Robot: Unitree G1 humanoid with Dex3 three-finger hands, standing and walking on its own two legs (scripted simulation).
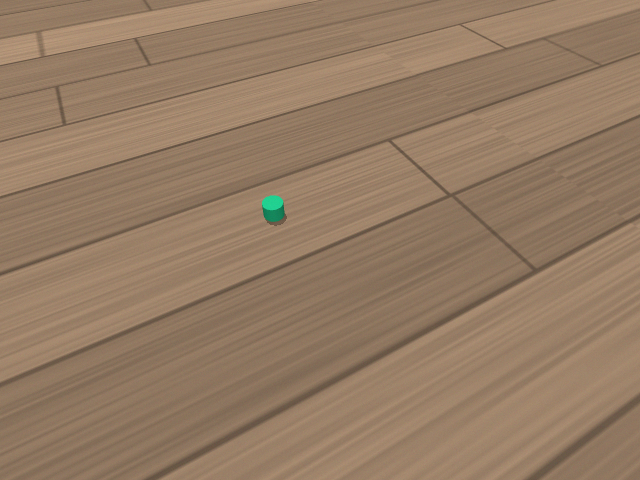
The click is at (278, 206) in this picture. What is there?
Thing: low tin
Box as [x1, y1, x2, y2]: [262, 195, 284, 221]
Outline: 272,195 263,199 262,207 264,217 270,221 275,221 280,219 284,214 282,199 280,197
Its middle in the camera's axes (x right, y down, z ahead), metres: -0.21 -0.16 +1.73
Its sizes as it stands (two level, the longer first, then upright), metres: 0.093 0.093 0.072
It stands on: the floor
